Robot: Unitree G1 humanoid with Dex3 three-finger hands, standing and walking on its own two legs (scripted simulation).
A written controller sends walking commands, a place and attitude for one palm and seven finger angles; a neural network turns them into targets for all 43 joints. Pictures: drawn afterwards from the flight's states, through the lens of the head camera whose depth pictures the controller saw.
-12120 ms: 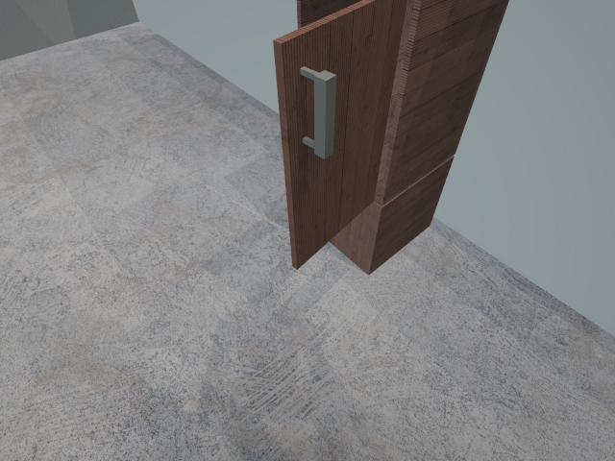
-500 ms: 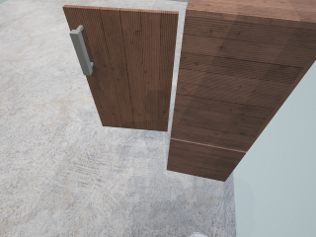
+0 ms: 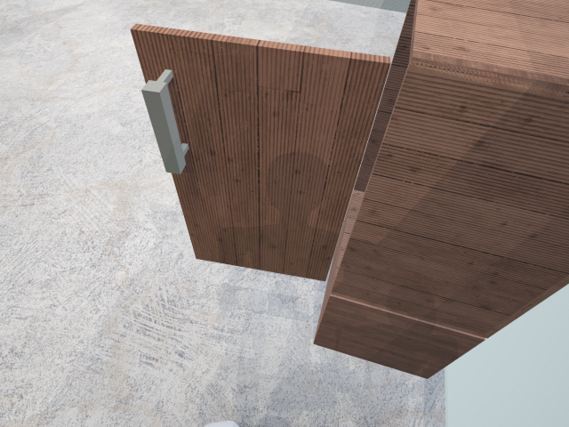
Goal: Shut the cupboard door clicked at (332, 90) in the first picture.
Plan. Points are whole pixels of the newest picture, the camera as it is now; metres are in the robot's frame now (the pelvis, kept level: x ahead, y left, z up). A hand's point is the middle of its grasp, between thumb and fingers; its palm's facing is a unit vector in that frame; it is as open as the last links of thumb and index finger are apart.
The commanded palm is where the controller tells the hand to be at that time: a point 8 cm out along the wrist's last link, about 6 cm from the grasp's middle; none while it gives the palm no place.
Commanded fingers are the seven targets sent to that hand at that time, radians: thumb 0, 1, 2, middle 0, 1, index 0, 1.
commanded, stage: come to a stop and stand still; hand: left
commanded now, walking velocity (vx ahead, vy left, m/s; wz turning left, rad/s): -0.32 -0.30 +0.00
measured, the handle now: (171, 123) +0.51 +0.23 +0.13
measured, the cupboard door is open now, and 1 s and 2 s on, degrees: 97 97 97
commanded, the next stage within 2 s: look again from close up in 0.88 s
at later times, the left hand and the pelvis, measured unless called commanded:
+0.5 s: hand out of the picture +0.11 +0.16 -0.16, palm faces -0.05 -0.96 -0.27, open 7.3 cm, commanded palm none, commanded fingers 0.00 0.90 0.90 -0.20 -0.30 -0.20 -0.30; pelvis +0.02 -0.04 +0.00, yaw -4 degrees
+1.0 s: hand out of the picture +0.04 +0.11 -0.16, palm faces -0.03 -0.98 -0.19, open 7.3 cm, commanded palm none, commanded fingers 0.00 0.90 0.90 -0.20 -0.30 -0.20 -0.30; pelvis +0.02 -0.06 +0.02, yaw -2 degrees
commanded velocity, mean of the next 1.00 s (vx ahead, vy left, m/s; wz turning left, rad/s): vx -0.06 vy -0.06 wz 0.00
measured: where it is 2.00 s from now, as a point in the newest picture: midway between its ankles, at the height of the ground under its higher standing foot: outside the picture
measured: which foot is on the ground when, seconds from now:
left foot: down 0.00-0.46, up 0.48-0.68, down 0.70-1.00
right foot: up 0.00-0.44, down 0.46-1.00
